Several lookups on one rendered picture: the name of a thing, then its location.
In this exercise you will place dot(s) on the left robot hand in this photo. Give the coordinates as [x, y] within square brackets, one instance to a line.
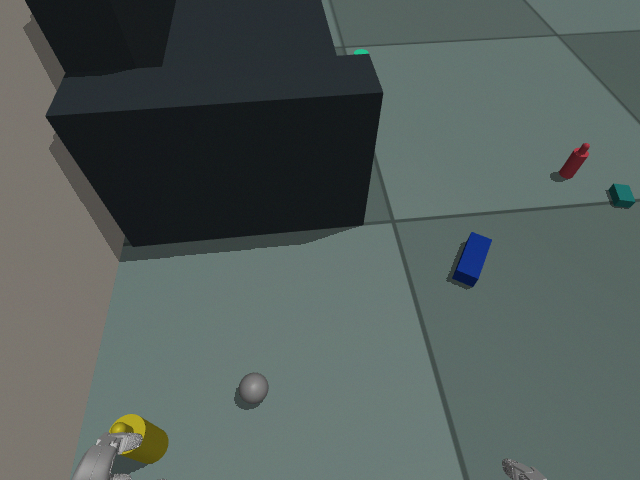
[98, 461]

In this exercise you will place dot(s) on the sofa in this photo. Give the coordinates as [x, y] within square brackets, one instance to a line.
[208, 119]

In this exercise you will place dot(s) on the right robot hand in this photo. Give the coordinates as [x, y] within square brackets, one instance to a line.
[519, 471]

